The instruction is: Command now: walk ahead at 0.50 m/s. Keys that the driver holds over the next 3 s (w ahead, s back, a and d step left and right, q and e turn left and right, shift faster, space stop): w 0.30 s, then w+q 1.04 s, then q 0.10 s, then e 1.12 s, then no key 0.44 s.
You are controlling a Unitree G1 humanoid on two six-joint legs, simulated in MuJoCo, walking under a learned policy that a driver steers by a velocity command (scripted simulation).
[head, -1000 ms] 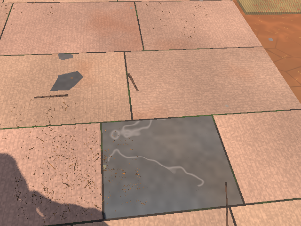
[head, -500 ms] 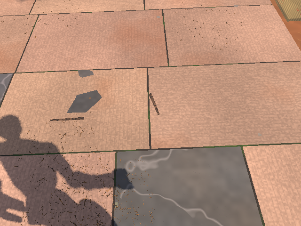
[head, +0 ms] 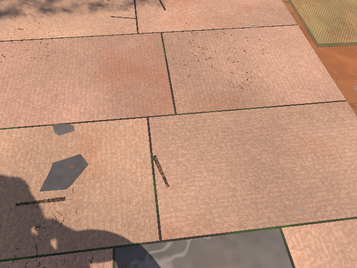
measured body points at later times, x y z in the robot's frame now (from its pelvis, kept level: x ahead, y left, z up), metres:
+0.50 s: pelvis +0.28 -0.07 +0.00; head +0.30 -0.08 +0.45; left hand +0.33 +0.21 -0.12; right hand +0.42 -0.34 -0.12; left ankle +0.36 +0.11 -0.67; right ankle +0.28 -0.16 -0.75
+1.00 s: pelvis +0.56 +0.02 +0.00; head +0.59 +0.04 +0.44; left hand +0.63 +0.33 -0.10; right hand +0.74 -0.21 -0.11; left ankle +0.56 +0.09 -0.75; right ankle +0.65 -0.14 -0.67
